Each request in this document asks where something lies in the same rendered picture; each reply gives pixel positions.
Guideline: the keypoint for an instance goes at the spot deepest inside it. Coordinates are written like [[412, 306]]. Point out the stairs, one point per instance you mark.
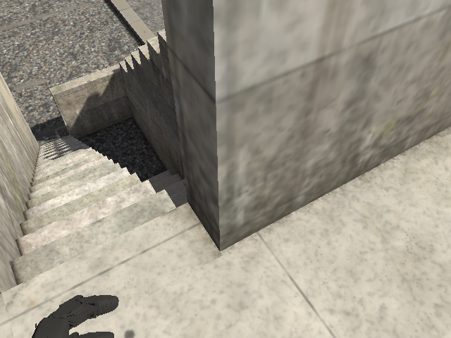
[[79, 199]]

